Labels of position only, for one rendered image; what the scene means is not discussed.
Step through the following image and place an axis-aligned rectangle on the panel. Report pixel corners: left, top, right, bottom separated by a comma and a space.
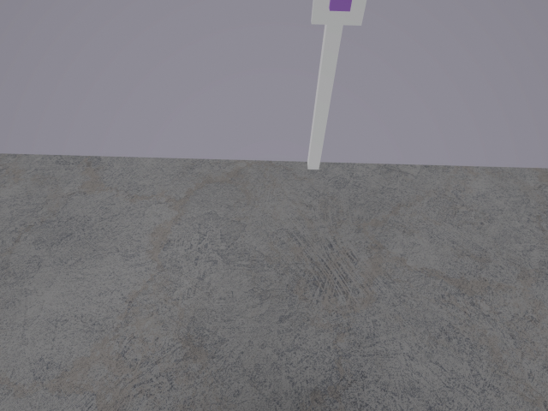
307, 0, 366, 170

